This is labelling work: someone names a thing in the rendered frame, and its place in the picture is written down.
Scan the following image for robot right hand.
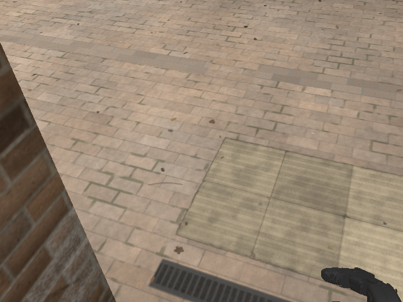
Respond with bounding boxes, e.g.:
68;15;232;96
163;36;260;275
321;267;402;302

